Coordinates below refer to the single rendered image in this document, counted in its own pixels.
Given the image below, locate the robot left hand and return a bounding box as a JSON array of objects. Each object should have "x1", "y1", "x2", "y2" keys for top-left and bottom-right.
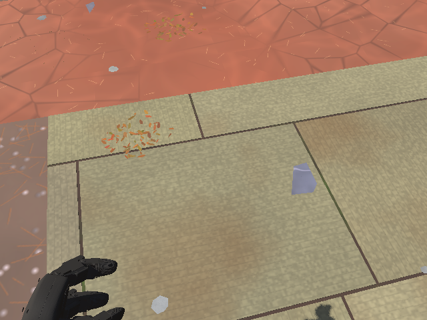
[{"x1": 22, "y1": 255, "x2": 125, "y2": 320}]

